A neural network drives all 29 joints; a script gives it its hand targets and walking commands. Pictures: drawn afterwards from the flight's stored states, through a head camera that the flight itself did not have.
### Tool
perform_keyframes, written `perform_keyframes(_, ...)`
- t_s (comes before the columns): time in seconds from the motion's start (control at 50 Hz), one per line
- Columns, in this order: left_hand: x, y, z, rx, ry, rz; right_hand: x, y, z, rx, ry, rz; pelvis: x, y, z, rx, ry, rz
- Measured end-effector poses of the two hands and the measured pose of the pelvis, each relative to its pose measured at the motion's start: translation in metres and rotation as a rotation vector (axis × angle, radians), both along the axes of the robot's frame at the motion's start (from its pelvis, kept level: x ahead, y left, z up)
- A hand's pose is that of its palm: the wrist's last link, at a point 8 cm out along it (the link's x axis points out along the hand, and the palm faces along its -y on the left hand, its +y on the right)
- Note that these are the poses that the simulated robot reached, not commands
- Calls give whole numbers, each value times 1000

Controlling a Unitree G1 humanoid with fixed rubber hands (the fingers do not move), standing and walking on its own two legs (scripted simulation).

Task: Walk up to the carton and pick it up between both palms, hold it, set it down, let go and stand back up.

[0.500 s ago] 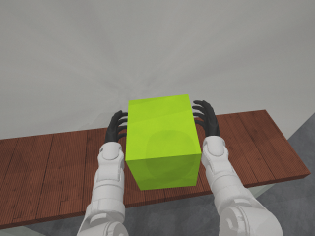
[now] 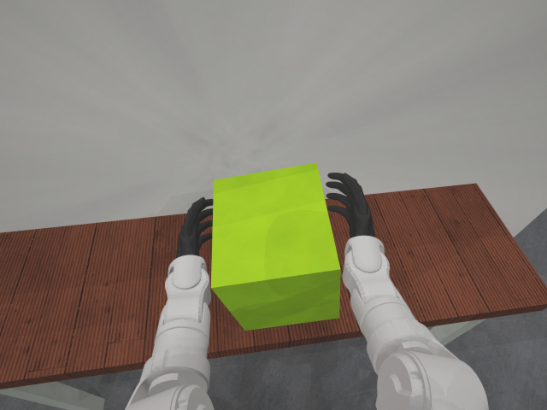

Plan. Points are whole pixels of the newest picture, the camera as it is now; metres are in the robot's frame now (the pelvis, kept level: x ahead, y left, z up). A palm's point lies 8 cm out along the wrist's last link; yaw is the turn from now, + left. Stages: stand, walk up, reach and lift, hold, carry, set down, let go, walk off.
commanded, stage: set down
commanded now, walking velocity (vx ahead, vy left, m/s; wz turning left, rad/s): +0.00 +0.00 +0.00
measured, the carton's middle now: (278, 251) +0.38 +0.04 -0.02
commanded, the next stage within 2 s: none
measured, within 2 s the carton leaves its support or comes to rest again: rests again in 0.58 s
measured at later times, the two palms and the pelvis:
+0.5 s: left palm (199, 249) +0.35 +0.16 +0.01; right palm (367, 234) +0.38 -0.09 +0.04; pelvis -0.01 +0.01 +0.00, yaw -3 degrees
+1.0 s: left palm (205, 249) +0.36 +0.15 +0.01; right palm (372, 238) +0.38 -0.10 +0.03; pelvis -0.01 +0.00 +0.00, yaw -2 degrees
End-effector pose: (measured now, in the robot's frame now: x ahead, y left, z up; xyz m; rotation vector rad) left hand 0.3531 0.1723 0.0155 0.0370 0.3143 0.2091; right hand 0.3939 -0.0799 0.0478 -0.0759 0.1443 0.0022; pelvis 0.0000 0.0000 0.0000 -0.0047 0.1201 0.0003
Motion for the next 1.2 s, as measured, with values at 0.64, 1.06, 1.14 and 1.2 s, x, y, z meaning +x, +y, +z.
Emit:
perform_keyframes(0.64,3,-15,-2,-16,-15,-15,-10,-18,-8,-14,33,-39,-8,7,-1,-2,19,-35)
perform_keyframes(1.06,5,-20,-3,-1,-38,-33,-13,-24,-15,-20,36,-55,-10,4,-1,3,18,-37)
perform_keyframes(1.14,6,-21,-4,-8,-43,-44,-17,-26,-18,-26,38,-70,-11,5,-1,3,20,-38)
perform_keyframes(1.2,5,-22,-4,-9,-47,-48,-19,-27,-21,-27,38,-77,-13,7,-1,2,20,-44)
